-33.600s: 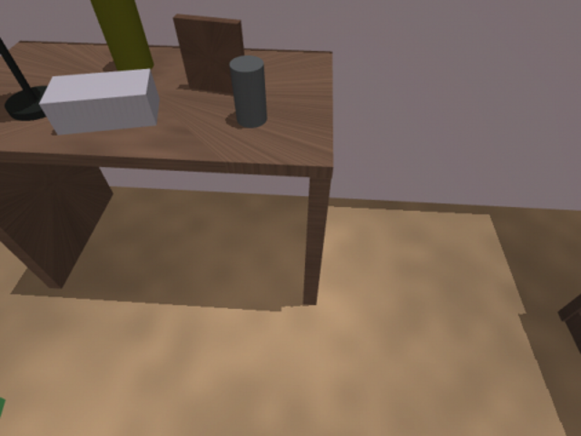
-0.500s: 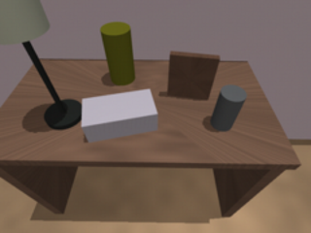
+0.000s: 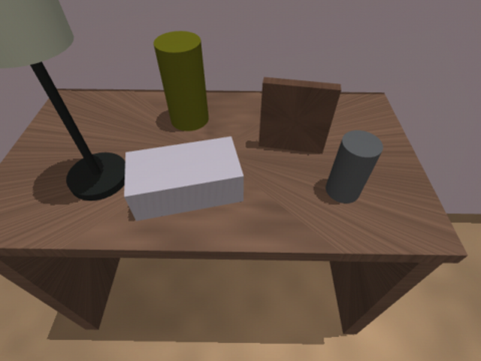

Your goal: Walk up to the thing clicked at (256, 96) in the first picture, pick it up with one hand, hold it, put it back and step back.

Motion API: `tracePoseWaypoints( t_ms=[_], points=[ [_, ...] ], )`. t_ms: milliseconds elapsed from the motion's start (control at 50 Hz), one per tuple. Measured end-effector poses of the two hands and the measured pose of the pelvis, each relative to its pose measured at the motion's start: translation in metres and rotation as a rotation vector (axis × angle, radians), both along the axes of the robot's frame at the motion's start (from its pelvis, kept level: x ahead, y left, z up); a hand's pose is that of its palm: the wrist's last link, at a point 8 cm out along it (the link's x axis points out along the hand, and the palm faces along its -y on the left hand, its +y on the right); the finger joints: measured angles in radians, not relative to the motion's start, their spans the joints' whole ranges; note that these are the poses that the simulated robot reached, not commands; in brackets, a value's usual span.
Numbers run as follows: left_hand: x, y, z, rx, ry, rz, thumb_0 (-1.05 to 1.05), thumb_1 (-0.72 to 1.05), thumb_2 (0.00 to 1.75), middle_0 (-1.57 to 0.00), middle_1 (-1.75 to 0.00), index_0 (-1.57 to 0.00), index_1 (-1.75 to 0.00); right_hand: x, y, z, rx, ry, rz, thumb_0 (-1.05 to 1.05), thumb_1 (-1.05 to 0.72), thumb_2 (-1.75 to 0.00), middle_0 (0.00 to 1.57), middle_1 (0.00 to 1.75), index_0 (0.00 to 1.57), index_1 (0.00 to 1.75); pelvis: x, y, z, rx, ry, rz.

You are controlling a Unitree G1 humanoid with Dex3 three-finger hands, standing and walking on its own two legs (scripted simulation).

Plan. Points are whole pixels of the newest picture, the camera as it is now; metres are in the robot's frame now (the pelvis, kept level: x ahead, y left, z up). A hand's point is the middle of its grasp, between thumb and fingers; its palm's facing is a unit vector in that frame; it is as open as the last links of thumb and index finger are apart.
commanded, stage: stand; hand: right
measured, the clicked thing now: (351, 168) +0.49 -0.21 +0.01
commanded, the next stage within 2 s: step back in 0.14 s
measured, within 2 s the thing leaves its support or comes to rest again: neither
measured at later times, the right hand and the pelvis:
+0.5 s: hand out of the picture +0.05 -0.26 -0.17, palm faces -0.01 +0.91 -0.41, open 7.3 cm; pelvis -0.06 +0.02 -0.03, yaw +1 degrees
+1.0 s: hand out of the picture -0.07 -0.25 -0.18, palm faces +0.05 +0.92 -0.38, open 7.3 cm; pelvis -0.16 +0.03 -0.03, yaw -4 degrees
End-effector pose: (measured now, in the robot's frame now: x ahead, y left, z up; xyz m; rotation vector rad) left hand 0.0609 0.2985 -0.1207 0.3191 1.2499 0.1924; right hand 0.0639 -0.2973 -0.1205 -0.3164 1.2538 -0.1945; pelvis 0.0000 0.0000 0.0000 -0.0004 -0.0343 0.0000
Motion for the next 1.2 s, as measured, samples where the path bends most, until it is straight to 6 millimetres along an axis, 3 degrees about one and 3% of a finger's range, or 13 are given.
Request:
tracePoseWaypoints(
  t_ms=[180,400,500,600,680,780,940,1040,1200],
  points=[
    [0.004,0.002,-0.001,0.0,-0.005,0.015,0.01,0.91,0.89,-0.2,-0.3,-0.2,-0.3,0.003,-0.001,-0.001,0.004,0.002,-0.005,0.01,-0.91,-0.9,0.2,0.3,0.21,0.3,0.0,0.0,-0.002,0.0,0.008,0.001],
    [0.002,0.019,-0.008,0.05,-0.066,0.003,0.01,0.91,0.89,-0.2,-0.3,-0.2,-0.3,0.001,-0.018,-0.013,-0.045,-0.043,0.001,0.01,-0.91,-0.9,0.2,0.3,0.21,0.3,-0.04,0.004,-0.023,-0.007,-0.001,0.015],
    [0.002,0.033,-0.017,0.045,-0.098,-0.041,0.01,0.9,0.89,-0.21,-0.3,-0.2,-0.3,-0.023,-0.007,-0.009,-0.07,-0.046,0.004,0.01,-0.91,-0.9,0.2,0.3,0.21,0.3,-0.057,0.022,-0.029,0.001,0.014,0.021],
    [0.002,0.049,-0.029,0.024,-0.142,-0.032,0.01,0.9,0.89,-0.2,-0.3,-0.2,-0.3,-0.068,0.014,-0.007,-0.099,0.022,0.022,0.01,-0.91,-0.9,0.2,0.3,0.21,0.3,-0.076,0.038,-0.033,-0.005,0.009,0.023],
    [-0.015,0.049,-0.026,0.009,-0.116,-0.031,0.01,0.91,0.89,-0.2,-0.3,-0.2,-0.3,-0.097,0.027,0.004,-0.098,0.061,0.003,0.01,-0.91,-0.9,0.2,0.3,0.21,0.3,-0.088,0.041,-0.021,-0.021,0.018,0.007],
    [-0.048,0.048,-0.024,0.002,-0.05,-0.063,0.01,0.91,0.89,-0.2,-0.3,-0.2,-0.3,-0.112,0.031,0.008,-0.098,0.008,-0.025,0.01,-0.9,-0.9,0.2,0.3,0.21,0.31,-0.105,0.044,-0.016,-0.027,0.016,-0.032],
    [-0.092,0.037,-0.02,0.039,-0.035,-0.094,0.01,0.91,0.89,-0.2,-0.3,-0.2,-0.3,-0.133,0.014,-0.011,-0.063,-0.076,-0.034,0.01,-0.9,-0.9,0.2,0.3,0.21,0.31,-0.142,0.031,-0.028,-0.005,0.002,-0.081],
    [-0.125,0.026,-0.002,0.046,-0.059,-0.081,0.01,0.91,0.89,-0.2,-0.3,-0.2,-0.3,-0.148,0.008,-0.015,-0.035,-0.084,-0.048,0.01,-0.91,-0.9,0.2,0.3,0.21,0.3,-0.165,0.025,-0.022,0.006,-0.008,-0.07],
    [-0.146,0.032,0.012,0.065,-0.163,-0.067,0.01,0.9,0.89,-0.21,-0.3,-0.2,-0.3,-0.186,0.012,-0.011,-0.051,-0.056,0.021,0.01,-0.91,-0.9,0.2,0.3,0.21,0.3,-0.205,0.031,-0.018,0.016,0.008,-0.024]
  ],
)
